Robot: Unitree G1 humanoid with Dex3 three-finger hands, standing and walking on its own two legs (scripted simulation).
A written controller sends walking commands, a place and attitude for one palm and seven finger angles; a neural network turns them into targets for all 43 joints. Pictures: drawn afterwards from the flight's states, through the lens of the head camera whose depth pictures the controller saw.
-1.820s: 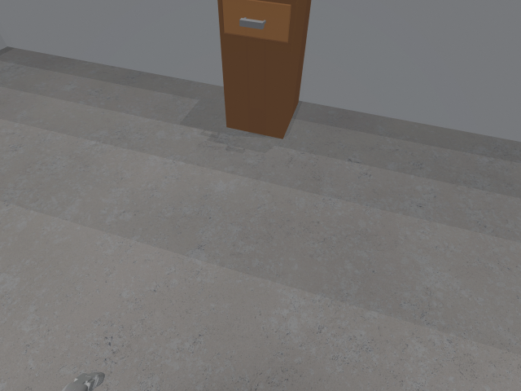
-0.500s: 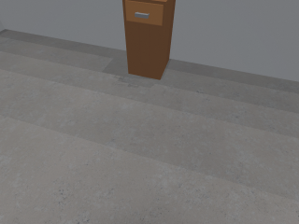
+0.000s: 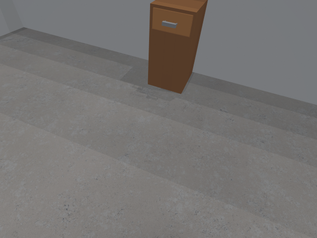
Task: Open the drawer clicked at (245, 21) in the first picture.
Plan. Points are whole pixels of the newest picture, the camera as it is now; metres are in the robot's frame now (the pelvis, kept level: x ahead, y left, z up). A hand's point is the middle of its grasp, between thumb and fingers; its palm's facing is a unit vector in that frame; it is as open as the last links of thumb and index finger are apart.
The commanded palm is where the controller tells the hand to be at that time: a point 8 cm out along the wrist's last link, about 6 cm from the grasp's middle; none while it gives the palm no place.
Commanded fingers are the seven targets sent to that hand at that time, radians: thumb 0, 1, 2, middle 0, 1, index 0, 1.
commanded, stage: walk to a spot facing it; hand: left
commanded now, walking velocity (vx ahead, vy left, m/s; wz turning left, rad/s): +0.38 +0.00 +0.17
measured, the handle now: (169, 23) +1.66 -0.02 -0.09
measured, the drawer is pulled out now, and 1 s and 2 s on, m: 0.00 0.00 0.00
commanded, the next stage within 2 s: turn to face it in 1.62 s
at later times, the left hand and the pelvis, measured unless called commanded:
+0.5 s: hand (108, 186) +0.32 +0.18 -0.17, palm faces -0.02 -0.99 -0.16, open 7.4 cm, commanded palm none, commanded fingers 0.00 0.90 0.90 -0.20 -0.30 -0.20 -0.30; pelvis +0.20 +0.01 -0.01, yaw +3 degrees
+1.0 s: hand (93, 179) +0.35 +0.24 -0.19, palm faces +0.18 -0.97 -0.17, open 7.4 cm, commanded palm none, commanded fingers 0.00 0.90 0.90 -0.20 -0.30 -0.20 -0.30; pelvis +0.43 +0.07 -0.01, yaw +5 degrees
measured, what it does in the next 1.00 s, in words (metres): walks ahead: right foot, then left foot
